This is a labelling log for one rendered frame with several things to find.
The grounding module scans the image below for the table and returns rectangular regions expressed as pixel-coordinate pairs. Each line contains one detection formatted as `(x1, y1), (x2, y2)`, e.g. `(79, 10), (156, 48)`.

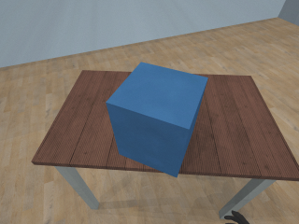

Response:
(31, 70), (299, 219)

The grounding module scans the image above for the right robot hand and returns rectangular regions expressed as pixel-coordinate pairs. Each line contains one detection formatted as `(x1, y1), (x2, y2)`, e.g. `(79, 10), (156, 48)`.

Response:
(224, 210), (249, 224)

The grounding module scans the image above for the carton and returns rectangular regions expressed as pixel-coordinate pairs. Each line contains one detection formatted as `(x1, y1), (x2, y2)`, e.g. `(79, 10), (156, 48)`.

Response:
(106, 62), (208, 177)

